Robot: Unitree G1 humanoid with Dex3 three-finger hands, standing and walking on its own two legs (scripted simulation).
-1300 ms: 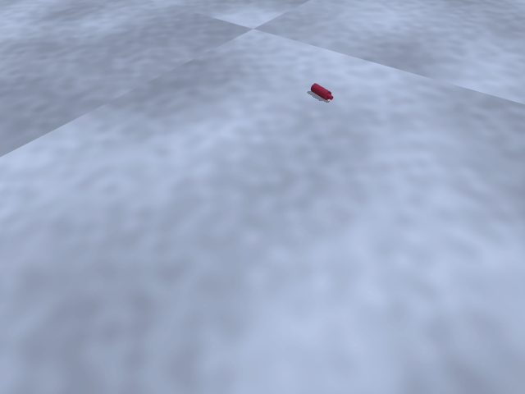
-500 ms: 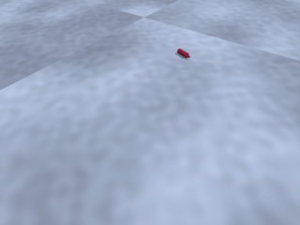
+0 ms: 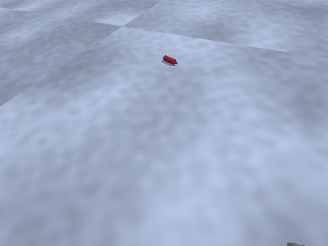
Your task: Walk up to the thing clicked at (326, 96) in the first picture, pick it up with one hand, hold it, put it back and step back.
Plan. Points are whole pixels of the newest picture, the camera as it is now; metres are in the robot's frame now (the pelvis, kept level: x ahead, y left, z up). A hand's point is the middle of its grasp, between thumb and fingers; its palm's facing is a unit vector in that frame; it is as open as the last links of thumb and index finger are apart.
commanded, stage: walk up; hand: left
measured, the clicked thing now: (170, 60) +2.20 -0.01 -0.75
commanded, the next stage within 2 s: none
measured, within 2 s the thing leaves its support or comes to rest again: neither
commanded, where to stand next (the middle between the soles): +1.73 +0.06 m, yaw -45 degrees
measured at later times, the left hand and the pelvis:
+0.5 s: hand (115, 197) +0.31 +0.19 -0.13, palm faces -0.25 -0.88 -0.40, open 7.4 cm; pelvis +0.23 -0.07 +0.00, yaw -16 degrees
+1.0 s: hand (151, 93) +0.80 +0.10 -0.12, palm faces -0.50 -0.74 -0.46, open 7.4 cm; pelvis +0.55 -0.08 -0.01, yaw -28 degrees
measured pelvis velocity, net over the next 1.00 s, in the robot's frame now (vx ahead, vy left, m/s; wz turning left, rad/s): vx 0.55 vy -0.08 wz -0.48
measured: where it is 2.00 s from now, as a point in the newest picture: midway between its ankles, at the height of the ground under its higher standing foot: (186, 136)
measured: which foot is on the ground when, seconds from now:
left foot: down 0.00-0.18, up 0.20-0.60, down 0.62-1.00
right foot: up 0.00-0.14, down 0.16-0.64, up 0.66-1.00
